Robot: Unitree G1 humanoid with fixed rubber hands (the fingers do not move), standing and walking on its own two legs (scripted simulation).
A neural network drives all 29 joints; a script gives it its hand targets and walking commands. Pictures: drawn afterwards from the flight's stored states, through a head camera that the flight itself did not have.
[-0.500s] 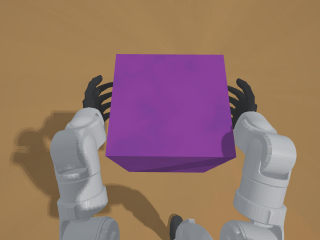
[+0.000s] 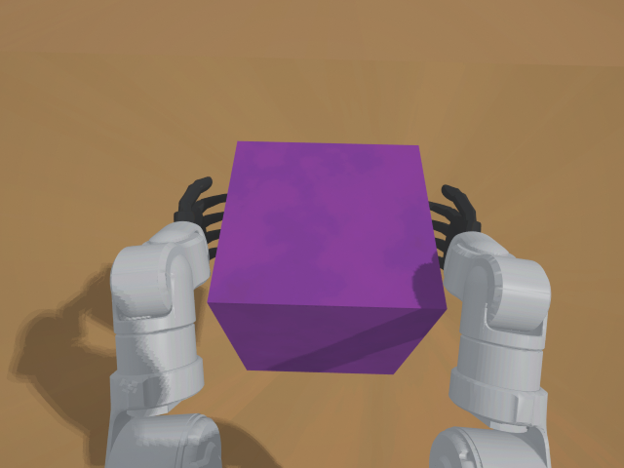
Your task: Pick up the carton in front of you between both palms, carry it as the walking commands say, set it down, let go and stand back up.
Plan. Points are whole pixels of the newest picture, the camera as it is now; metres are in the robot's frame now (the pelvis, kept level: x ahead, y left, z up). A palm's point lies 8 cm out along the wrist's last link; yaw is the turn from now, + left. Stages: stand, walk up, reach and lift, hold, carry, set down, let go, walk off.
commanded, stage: carry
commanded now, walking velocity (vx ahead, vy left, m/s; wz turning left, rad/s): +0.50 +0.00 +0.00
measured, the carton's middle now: (323, 269) +0.37 -0.01 +0.07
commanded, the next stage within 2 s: none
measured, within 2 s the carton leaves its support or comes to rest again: neither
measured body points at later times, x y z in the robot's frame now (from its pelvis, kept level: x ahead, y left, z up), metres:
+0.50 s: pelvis +0.29 -0.03 +0.03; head +0.34 -0.03 +0.48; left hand +0.64 +0.15 +0.15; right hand +0.67 -0.16 +0.16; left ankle +0.21 +0.07 -0.59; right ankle +0.33 -0.10 -0.69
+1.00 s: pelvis +0.58 +0.01 +0.06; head +0.63 +0.02 +0.51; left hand +0.96 +0.13 +0.19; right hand +0.93 -0.17 +0.19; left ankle +0.57 +0.08 -0.67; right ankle +0.61 -0.11 -0.59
